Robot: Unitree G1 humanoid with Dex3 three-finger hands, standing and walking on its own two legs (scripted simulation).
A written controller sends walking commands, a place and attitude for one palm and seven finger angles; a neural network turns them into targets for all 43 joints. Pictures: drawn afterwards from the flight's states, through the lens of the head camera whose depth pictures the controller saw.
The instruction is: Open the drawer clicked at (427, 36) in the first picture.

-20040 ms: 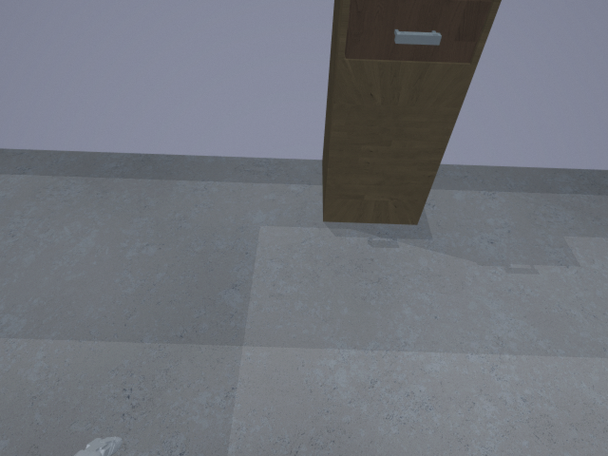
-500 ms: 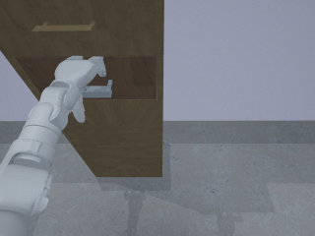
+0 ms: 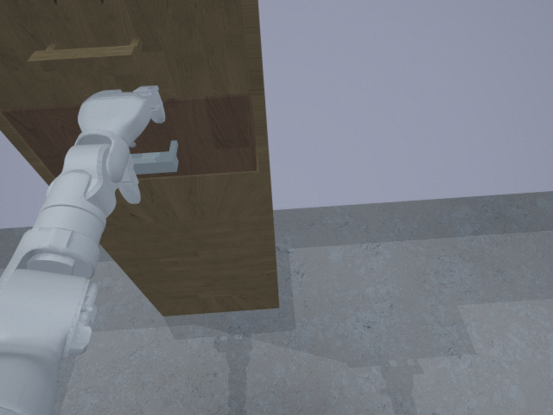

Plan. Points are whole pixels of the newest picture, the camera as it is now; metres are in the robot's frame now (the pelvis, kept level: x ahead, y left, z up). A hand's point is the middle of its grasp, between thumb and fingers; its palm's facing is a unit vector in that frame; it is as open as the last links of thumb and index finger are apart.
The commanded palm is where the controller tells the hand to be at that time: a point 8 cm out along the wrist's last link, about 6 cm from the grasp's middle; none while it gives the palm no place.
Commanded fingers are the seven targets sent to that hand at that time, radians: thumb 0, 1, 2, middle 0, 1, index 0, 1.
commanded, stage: lower the fingers behind the handle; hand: left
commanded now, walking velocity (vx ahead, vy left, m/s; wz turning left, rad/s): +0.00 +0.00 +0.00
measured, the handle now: (140, 155) +0.53 +0.22 +0.07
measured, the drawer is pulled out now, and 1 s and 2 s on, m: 0.00 0.00 0.00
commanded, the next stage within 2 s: lift the fingers back up to retry in 1.42 s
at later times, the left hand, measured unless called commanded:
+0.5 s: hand (130, 149) +0.48 +0.21 +0.13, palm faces +0.01 +0.01 -1.00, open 13.6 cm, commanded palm +0.46 +0.25 +0.15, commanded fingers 0.00 -0.50 0.30 -0.30 -1.20 -0.30 -1.20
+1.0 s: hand (111, 171) +0.48 +0.26 +0.08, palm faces +0.03 -0.02 -1.00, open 13.5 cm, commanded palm +0.46 +0.25 +0.12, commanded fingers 0.00 -0.50 0.30 -0.30 -1.20 -0.30 -1.20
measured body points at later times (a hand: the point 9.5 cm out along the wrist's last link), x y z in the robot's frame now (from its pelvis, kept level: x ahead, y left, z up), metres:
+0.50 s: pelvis -0.01 -0.01 -0.01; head +0.04 -0.03 +0.44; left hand +0.47 +0.21 +0.18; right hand +0.05 -0.29 -0.13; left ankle -0.01 +0.11 -0.73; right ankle +0.00 -0.10 -0.73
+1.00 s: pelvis +0.01 +0.02 -0.01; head +0.08 +0.02 +0.43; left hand +0.47 +0.26 +0.14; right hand +0.07 -0.25 -0.14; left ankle -0.01 +0.11 -0.73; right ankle +0.00 -0.10 -0.73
